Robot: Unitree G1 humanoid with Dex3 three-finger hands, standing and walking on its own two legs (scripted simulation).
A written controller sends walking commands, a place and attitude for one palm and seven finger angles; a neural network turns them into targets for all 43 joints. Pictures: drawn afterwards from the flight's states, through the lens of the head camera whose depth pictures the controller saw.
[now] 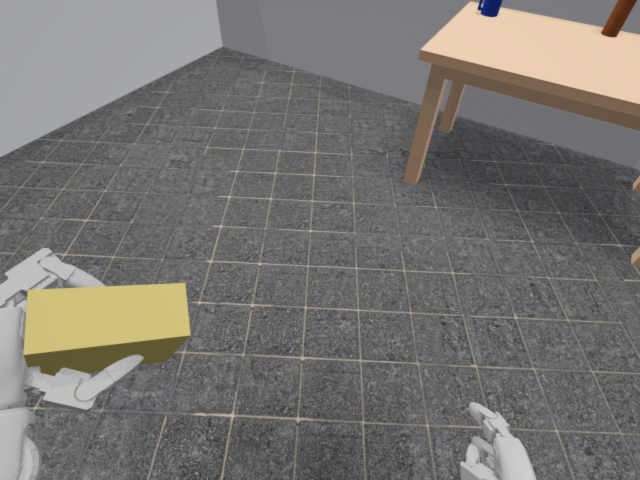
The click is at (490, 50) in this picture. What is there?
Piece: table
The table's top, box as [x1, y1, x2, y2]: [418, 1, 639, 116]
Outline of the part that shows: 419,52 418,59 639,116 638,34 619,31 616,37 608,37 600,33 603,27 501,7 499,9 498,14 495,17 487,17 482,15 480,13 480,10 477,9 478,3 470,1 424,45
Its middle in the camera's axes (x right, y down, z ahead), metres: +1.09 -0.71 +1.54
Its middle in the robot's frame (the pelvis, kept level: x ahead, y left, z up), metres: +1.67 -1.00 -0.13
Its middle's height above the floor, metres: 0.64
